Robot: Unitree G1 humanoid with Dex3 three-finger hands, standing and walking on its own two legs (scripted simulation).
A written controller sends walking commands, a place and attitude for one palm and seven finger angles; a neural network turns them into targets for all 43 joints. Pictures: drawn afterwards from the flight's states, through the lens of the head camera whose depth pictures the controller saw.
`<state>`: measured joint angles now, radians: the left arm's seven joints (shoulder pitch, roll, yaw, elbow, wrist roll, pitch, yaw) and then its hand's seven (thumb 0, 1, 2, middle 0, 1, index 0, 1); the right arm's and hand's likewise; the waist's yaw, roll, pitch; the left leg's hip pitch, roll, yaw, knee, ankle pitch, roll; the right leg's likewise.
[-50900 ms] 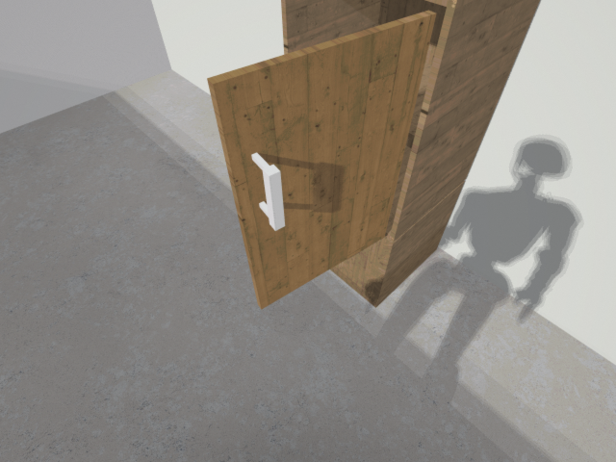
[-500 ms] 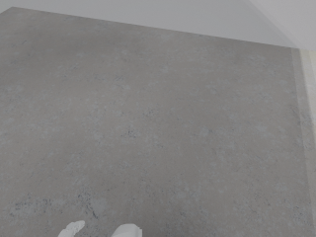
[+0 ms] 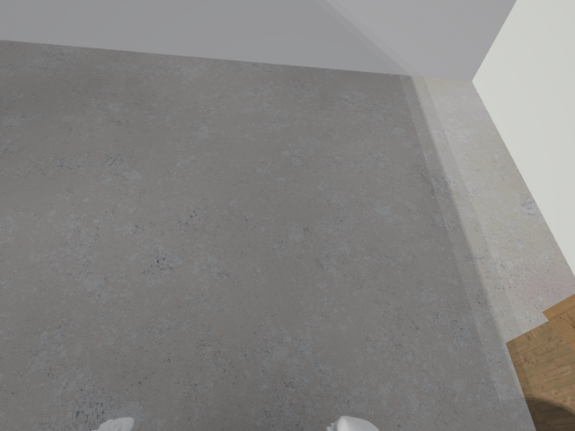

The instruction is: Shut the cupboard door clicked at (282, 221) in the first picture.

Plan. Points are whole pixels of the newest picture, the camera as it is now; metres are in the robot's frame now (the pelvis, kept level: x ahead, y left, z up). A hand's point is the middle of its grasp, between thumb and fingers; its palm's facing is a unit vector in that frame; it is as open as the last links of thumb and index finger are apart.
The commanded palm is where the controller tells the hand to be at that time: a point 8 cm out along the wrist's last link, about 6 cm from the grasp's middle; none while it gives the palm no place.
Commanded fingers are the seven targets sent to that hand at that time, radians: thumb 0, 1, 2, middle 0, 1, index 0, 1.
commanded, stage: turn to face it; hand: left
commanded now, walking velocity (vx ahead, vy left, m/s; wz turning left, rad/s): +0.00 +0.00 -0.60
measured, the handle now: out of the picture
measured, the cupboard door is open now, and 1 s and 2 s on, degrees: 22 22 22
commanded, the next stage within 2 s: take the last steps up to it in 1.86 s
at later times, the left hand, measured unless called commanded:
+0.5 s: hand out of the picture +0.13 +0.17 -0.19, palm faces -0.26 -0.95 -0.18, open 7.4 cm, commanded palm none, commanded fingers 0.00 0.90 0.90 -0.20 -0.30 -0.20 -0.30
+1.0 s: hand (236, 384) +0.21 +0.09 -0.16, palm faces -0.56 -0.78 -0.28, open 7.4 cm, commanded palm none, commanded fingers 0.00 0.90 0.90 -0.20 -0.30 -0.20 -0.30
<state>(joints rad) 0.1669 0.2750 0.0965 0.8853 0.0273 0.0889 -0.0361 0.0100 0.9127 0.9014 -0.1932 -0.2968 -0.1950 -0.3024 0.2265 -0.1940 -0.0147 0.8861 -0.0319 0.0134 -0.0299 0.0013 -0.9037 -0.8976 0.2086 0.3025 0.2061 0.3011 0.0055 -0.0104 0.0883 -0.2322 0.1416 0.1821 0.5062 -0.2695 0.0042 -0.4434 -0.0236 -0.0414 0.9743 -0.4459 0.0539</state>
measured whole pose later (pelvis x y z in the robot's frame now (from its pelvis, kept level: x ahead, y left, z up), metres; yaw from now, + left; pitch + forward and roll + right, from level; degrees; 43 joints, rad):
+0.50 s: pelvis +0.00 +0.00 -0.02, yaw -17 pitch +1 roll -1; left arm 0.20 0.23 0.06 0.88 0.03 0.06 -0.01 0.01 0.91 0.90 -0.20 -0.30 -0.20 -0.30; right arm 0.18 -0.23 -0.04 0.87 -0.01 0.03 -0.02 0.00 -0.91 -0.90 0.20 0.30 0.20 0.30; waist 0.01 -0.04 0.05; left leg -0.33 0.04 0.04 0.60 -0.30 -0.04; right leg -0.35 0.04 0.12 0.59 -0.27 0.02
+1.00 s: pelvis +0.00 -0.02 -0.02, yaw -36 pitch +0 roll -1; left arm 0.15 0.22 0.06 0.88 0.03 0.03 -0.01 0.01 0.91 0.90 -0.19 -0.30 -0.20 -0.30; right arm 0.22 -0.27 -0.06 0.94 -0.02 0.07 -0.02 0.00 -0.91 -0.90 0.21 0.30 0.20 0.30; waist -0.02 0.07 0.09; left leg -0.44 0.12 0.09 1.06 -0.51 -0.06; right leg -0.30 0.01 -0.04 0.61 -0.32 -0.02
